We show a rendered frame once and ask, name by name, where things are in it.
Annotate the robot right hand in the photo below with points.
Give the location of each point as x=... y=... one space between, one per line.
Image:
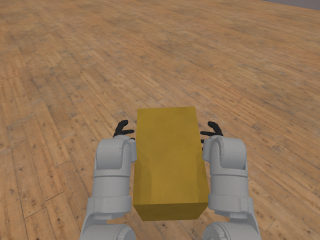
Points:
x=215 y=127

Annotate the left robot forearm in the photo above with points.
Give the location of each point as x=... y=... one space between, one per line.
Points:
x=111 y=184

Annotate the robot right upper arm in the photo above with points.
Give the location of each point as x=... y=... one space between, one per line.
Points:
x=220 y=230

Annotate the carton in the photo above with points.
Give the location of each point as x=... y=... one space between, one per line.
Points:
x=170 y=180

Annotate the robot left upper arm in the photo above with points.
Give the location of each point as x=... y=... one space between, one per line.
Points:
x=104 y=231

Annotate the right robot forearm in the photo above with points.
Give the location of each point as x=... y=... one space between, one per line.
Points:
x=229 y=189

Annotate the robot left hand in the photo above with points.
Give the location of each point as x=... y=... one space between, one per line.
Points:
x=120 y=126

